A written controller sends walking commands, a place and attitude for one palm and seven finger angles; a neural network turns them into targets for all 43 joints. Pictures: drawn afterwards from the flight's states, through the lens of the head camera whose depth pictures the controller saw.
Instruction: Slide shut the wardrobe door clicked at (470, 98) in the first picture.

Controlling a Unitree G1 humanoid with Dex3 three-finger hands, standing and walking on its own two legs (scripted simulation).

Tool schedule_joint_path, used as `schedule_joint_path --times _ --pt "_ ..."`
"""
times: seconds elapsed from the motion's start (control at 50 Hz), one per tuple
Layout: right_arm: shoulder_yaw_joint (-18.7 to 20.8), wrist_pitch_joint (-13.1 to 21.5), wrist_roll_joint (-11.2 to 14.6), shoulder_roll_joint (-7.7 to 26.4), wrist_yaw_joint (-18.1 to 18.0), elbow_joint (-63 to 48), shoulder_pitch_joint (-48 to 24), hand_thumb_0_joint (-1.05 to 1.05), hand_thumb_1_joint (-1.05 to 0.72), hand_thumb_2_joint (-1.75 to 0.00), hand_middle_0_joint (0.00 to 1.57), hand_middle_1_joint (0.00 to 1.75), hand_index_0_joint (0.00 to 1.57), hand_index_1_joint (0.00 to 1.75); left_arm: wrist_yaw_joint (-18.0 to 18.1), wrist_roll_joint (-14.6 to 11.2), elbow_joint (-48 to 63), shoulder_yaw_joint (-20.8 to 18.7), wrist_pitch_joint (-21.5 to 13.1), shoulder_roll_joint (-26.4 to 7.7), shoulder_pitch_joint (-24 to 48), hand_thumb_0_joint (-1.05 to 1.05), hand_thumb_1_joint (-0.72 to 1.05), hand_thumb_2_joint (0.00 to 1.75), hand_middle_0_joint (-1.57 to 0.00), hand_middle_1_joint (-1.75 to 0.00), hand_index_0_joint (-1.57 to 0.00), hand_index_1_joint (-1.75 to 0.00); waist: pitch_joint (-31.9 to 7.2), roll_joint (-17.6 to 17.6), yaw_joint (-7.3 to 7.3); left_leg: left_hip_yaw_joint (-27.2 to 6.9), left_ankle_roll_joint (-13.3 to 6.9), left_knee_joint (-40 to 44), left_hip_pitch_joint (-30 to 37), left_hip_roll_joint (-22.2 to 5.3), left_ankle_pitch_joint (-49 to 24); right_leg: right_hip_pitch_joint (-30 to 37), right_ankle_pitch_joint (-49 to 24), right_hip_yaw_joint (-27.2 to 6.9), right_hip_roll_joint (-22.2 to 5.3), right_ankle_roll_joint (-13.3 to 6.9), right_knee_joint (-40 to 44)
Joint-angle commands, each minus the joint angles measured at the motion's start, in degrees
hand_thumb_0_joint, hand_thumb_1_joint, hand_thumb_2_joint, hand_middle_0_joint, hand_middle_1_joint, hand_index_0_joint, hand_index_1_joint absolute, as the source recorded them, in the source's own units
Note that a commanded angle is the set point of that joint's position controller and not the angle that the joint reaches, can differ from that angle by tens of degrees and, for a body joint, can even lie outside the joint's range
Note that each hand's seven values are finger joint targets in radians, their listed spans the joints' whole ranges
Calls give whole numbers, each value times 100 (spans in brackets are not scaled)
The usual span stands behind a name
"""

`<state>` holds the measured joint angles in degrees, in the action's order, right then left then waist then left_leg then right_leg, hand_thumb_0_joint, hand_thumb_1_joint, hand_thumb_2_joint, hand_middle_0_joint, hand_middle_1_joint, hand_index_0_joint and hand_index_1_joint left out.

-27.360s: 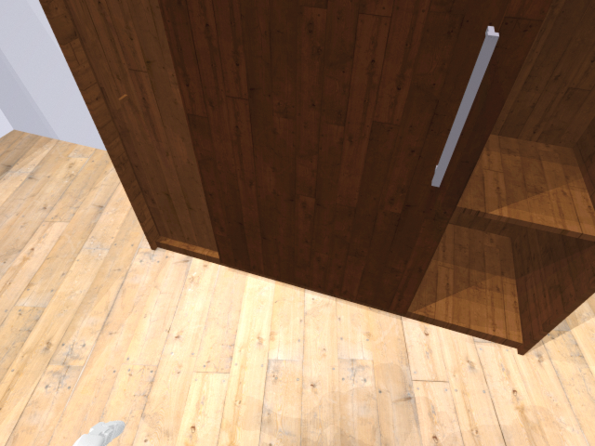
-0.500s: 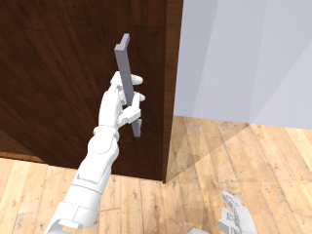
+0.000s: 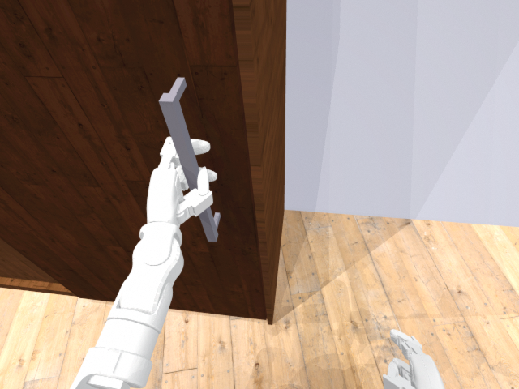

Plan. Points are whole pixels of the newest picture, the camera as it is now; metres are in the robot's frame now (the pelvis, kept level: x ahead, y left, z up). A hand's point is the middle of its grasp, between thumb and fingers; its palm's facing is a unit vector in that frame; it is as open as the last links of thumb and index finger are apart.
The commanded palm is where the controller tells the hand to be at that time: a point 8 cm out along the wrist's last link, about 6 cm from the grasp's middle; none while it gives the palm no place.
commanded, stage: loosen the grip on the handle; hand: left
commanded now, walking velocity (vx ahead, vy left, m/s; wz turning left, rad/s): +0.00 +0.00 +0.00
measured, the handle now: (199, 175) +0.41 +0.14 +0.10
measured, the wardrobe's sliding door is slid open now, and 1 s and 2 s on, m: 0.00 0.00 0.00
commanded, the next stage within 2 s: slip the hand off the handle in 0.60 s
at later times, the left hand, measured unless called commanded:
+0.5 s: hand (201, 188) +0.36 +0.12 +0.12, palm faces +0.12 -0.98 -0.15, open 13.9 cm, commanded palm +0.33 +0.17 +0.13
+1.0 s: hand (174, 185) +0.37 +0.17 +0.12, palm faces +0.15 -0.98 -0.10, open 14.5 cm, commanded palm +0.33 +0.22 +0.13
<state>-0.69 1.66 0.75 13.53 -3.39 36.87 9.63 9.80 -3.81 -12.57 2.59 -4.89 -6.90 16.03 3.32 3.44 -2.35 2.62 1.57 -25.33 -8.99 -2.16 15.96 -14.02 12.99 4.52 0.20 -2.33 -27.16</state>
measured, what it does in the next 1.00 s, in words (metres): stands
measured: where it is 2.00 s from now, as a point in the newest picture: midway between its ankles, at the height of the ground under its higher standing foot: outside the picture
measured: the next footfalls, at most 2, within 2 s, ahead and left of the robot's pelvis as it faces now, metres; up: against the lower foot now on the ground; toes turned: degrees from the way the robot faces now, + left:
none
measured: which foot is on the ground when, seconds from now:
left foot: down 0.00-1.00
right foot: down 0.00-1.00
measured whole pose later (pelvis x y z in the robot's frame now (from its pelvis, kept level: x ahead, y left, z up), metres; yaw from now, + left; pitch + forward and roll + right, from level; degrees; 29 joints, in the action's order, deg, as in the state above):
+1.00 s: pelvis -0.01 +0.02 +0.00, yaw -3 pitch +2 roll +0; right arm -1.9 8.8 2.0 12.3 -2.9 37.8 12.8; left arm 7.4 -3.4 -21.6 -5.6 -4.4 -10.8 20.7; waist -2.7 0.2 -0.6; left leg 4.2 -0.7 -29.9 -14.8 -0.8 17.3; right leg -19.9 11.9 1.2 -0.1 -0.8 -29.6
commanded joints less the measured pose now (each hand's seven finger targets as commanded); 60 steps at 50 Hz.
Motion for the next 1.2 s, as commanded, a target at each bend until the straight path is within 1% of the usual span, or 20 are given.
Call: schedule_joint_path --times 0.0,0.02,0.04,0.06,0.1,0.12,0.16,0.22,0.28,0.38,0.4,0.42,0.48,0.56,0.66,0.68,0.8,0.94,1.08,1.18 --pt "678 341 -136 734 -5 -794 -166 0 -90 -90 20 30 20 30 -278 807 1964 -3492 -629 -4740 5565 0 90 90 -45 -140 -45 -140 -1115 -2568 -59 336 -401 -538 128 -432 -2086 548 -3705 -1062 -374 514 734" --pt "841 454 -164 796 83 -25 -621 0 -90 -90 20 30 20 30 -407 449 -43 -2377 205 -3066 5835 0 78 84 -45 -140 -45 -140 -2534 -611 303 98 -223 48 -470 186 -2787 1418 -4185 -687 -348 -217 -298" --pt "531 689 115 648 166 -292 153 0 -90 -90 20 30 20 30 -482 419 -371 -1356 295 -1493 4166 0 66 78 -45 -140 -45 -140 -2868 -1488 373 165 -222 -35 -142 215 -3397 1462 -4475 -349 -150 -88 -497" --pt "437 708 201 585 236 -394 254 0 -90 -90 20 30 20 30 -722 105 -399 -689 246 -97 2604 0 54 73 -45 -140 -45 -140 -2903 -1068 265 -6 -161 -140 93 107 -3812 973 -3908 -163 -33 6 -535" --pt "394 777 158 725 276 -421 -67 0 -90 -90 20 30 20 30 -795 -533 162 -1448 -11 -646 2300 0 30 61 -45 -140 -45 -140 -3403 586 -130 25 34 -301 764 143 -3380 669 -2801 -296 -63 -38 -333" --pt "362 811 126 698 294 -415 -81 0 -90 -90 20 30 20 30 -721 -592 60 -1638 -117 -792 2091 0 17 55 -45 -140 -45 -140 -3193 641 -129 28 72 -293 599 150 -3073 709 -2581 -248 -62 -54 -304" --pt "315 869 133 603 399 -559 -87 0 -90 -90 20 30 20 30 -551 -277 347 -782 -399 -252 2301 0 -7 43 -45 -140 -45 -140 -2576 -121 125 68 -119 -247 -13 154 -2194 501 -2129 -256 -65 35 -233" --pt "303 913 190 636 407 -585 26 0 -90 -90 20 30 20 30 -214 437 -89 -167 -580 -258 2947 0 -43 26 -44 -138 -44 -138 -1289 -903 484 -105 -282 -88 -685 60 -533 -517 -309 -270 -74 134 47" --pt "254 1042 222 647 297 -656 -4 0 -90 -90 20 30 20 30 -58 570 -502 -175 -724 -467 3579 0 -55 20 -40 -133 -40 -133 -1349 -1191 478 -33 -380 -62 -1047 195 705 -634 1090 -569 -145 173 361" --pt "206 1198 307 647 146 -479 96 0 -90 -90 20 30 20 30 -220 298 -1048 -283 -787 -647 4245 0 -55 20 -33 -125 -33 -125 -1630 -574 475 25 -331 -187 -1167 299 1022 -489 1515 -777 -172 139 470" --pt "259 1182 294 734 116 -517 53 0 -90 -90 20 30 20 30 -163 294 -579 -1347 -815 -1922 4168 0 -55 20 -32 -123 -32 -123 -2233 -377 128 46 -346 -158 -1144 300 851 120 1537 -929 -228 116 511" --pt "229 1135 275 724 87 -510 -42 0 -90 -90 20 30 20 30 -128 305 -641 -1405 -751 -2084 4050 0 -55 20 -30 -122 -30 -122 -2337 -271 102 65 -347 -115 -1210 315 729 334 1438 -933 -228 135 492" --pt "177 1228 288 616 102 -475 -12 0 -90 -90 20 30 20 30 -164 148 -839 -722 -764 -996 3812 0 -55 20 -26 -117 -26 -117 -1886 -710 267 15 -354 -35 -1206 245 813 75 1437 -810 -189 151 582" --pt "202 1344 239 687 94 -516 39 0 -90 -90 20 30 20 30 -221 -49 -510 -665 -878 -806 3409 0 -55 20 -25 -115 -25 -115 -1895 -694 219 -28 -358 34 -954 191 504 77 1004 -665 -127 128 456" --pt "198 1349 153 715 125 -538 141 0 -90 -90 20 30 20 30 -39 141 -143 -847 -774 -1021 3003 0 -55 20 -25 -115 -25 -115 -1830 -751 163 -7 -371 -4 -826 159 -201 131 248 -551 -98 127 308" --pt "183 1305 154 734 96 -455 168 0 -90 -90 20 30 20 30 19 214 -229 -897 -732 -1195 3470 0 -55 20 -25 -115 -25 -115 -1737 -721 325 -9 -381 -52 -815 160 -283 -9 80 -540 -92 151 296" --pt "181 1103 120 650 50 -534 193 0 -90 -90 20 30 20 30 8 172 121 -1227 -463 -1345 2789 0 -55 20 -25 -115 -25 -115 -2320 -507 90 40 -305 -140 -505 177 -1372 534 -1340 -451 -76 113 -9" --pt "164 935 151 633 9 -639 97 0 -90 -90 20 30 20 30 -211 35 427 -1340 -320 -1364 2368 0 -55 20 -25 -115 -25 -115 -2176 -350 53 -24 -238 -163 -343 136 -1708 490 -1599 -365 -43 85 -57" --pt "174 1009 205 633 -26 -602 139 0 -90 -90 20 30 20 30 -704 -21 776 -631 -543 -914 2715 0 -55 20 -25 -115 -25 -115 -1952 -139 311 -246 -167 -227 -12 60 -1632 7 -1251 -316 -15 68 -45" --pt "160 1027 229 671 -73 -527 126 0 -90 -90 20 30 20 30 -850 -145 577 -884 -495 -1148 2579 0 -55 20 -25 -115 -25 -115 -1923 -215 251 -315 -138 -199 -123 83 -1449 18 -1092 -281 -22 57 -41"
